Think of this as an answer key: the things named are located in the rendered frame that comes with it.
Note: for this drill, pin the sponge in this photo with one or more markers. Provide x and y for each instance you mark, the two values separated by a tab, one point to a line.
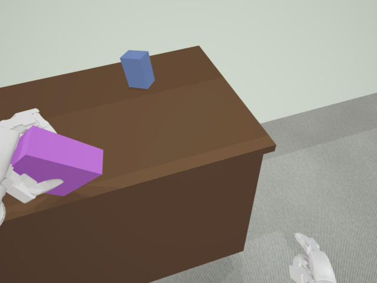
44	155

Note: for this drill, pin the table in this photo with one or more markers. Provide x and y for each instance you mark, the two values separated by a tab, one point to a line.
181	162

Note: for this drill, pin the left robot hand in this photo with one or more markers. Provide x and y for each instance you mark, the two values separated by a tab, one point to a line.
22	187

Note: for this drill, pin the right robot hand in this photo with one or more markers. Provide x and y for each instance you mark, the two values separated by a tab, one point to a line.
316	267

